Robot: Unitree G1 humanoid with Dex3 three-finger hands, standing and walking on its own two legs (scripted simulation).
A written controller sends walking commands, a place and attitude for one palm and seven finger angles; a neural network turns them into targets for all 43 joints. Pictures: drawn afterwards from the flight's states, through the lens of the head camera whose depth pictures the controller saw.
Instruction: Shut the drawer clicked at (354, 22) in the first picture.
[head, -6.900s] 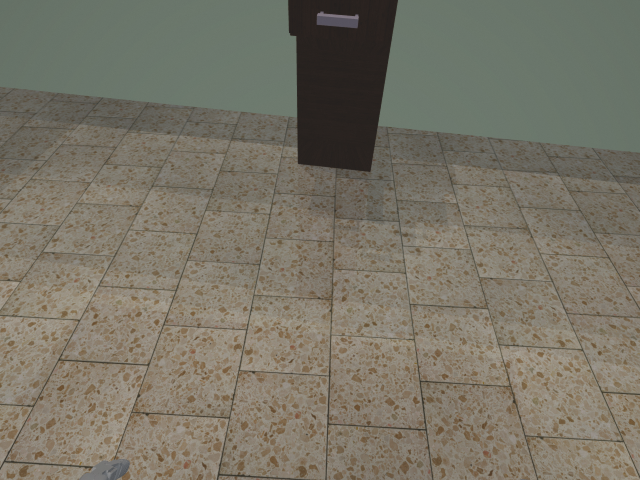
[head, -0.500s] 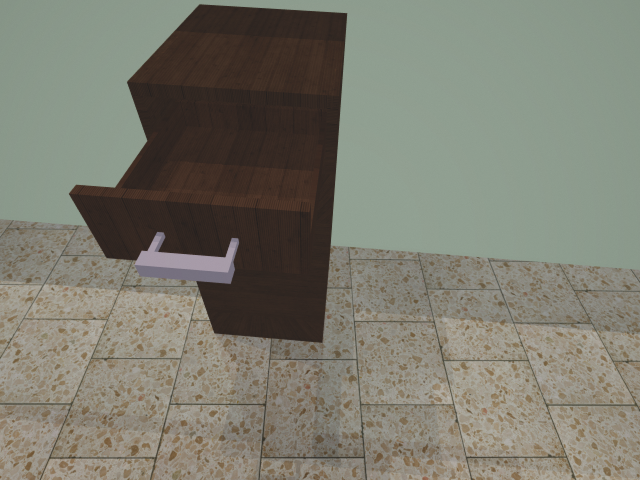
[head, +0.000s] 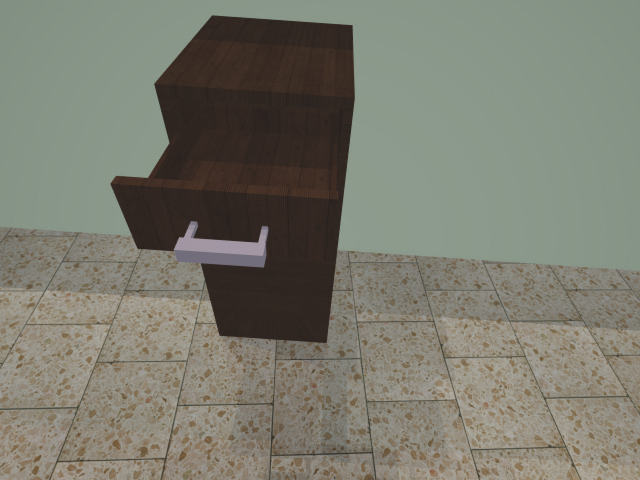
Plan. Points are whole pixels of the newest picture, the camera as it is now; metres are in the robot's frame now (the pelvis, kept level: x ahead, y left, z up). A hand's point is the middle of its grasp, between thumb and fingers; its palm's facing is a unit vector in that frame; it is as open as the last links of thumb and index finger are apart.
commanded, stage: look again from close up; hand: left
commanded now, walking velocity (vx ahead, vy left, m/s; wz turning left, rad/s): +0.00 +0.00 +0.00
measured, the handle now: (225, 241) +0.44 +0.17 +0.05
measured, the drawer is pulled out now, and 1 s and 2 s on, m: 0.27 0.27 0.27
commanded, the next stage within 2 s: shuffle to correct the standing spot in 0.04 s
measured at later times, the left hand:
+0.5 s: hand out of the picture -0.04 +0.14 -0.18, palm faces +0.07 -0.99 -0.11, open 7.4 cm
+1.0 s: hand (209, 464) +0.19 +0.17 -0.17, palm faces -0.03 -0.98 -0.20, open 7.3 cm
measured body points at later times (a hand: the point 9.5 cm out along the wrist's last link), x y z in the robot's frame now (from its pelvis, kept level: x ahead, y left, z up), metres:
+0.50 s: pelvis +0.02 +0.00 +0.00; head +0.02 +0.01 +0.45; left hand -0.04 +0.20 -0.17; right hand +0.01 -0.22 -0.16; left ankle +0.03 +0.08 -0.74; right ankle +0.03 -0.11 -0.74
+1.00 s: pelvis +0.13 -0.02 +0.00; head +0.17 +0.00 +0.45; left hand +0.19 +0.22 -0.16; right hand +0.04 -0.21 -0.14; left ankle +0.04 +0.08 -0.74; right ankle +0.21 -0.15 -0.69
